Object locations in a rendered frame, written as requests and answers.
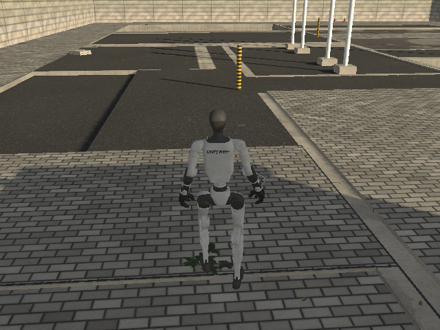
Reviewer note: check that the right robot forearm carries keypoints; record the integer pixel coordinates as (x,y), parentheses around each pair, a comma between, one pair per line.
(255,181)

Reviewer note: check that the left robot upper arm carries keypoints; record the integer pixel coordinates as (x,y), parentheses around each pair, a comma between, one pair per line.
(196,147)

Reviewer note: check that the robot torso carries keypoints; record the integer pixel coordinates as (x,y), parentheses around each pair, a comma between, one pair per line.
(218,161)

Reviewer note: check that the robot left hand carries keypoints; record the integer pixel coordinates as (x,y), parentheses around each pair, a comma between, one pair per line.
(186,198)

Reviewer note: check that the right robot upper arm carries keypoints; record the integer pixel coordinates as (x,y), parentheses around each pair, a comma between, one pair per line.
(240,146)

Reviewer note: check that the robot left thigh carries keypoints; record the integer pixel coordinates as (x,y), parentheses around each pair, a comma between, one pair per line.
(203,204)

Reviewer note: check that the robot right hand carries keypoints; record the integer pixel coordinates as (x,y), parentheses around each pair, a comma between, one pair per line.
(260,194)

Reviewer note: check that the left robot forearm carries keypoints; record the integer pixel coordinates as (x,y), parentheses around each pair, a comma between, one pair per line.
(186,183)

